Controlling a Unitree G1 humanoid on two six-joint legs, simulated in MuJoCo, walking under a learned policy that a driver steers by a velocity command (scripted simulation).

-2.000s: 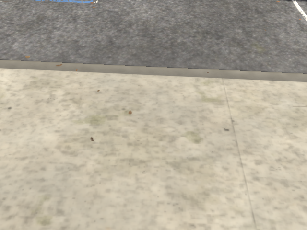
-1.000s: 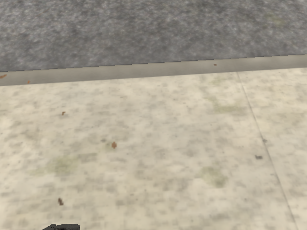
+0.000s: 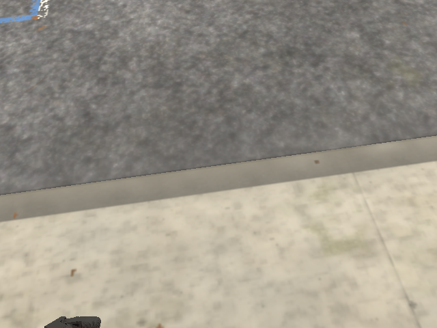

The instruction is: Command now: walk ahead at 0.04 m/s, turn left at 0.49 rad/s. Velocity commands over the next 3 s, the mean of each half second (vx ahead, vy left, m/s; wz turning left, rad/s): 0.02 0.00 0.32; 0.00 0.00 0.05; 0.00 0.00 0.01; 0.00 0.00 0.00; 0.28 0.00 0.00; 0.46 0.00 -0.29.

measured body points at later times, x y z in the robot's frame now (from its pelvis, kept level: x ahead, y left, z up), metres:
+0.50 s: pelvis -0.02 +0.06 +0.00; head +0.00 +0.09 +0.45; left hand +0.04 +0.36 -0.13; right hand +0.19 -0.16 -0.08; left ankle -0.02 +0.15 -0.74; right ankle -0.01 -0.10 -0.68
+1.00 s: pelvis -0.03 +0.04 -0.01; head -0.02 +0.04 +0.44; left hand +0.01 +0.31 -0.14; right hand +0.12 -0.19 -0.13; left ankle -0.02 +0.15 -0.74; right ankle -0.02 -0.09 -0.74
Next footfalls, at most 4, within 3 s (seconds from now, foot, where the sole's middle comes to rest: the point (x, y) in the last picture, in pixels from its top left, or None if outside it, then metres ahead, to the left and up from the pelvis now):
0.28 left None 0.02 0.16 -0.78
0.66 right None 0.02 -0.09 -0.78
2.64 left None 0.30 0.27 -0.78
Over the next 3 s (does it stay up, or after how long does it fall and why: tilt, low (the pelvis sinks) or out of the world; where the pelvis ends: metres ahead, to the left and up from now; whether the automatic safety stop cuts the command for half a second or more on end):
stays up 0.33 0.18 0.00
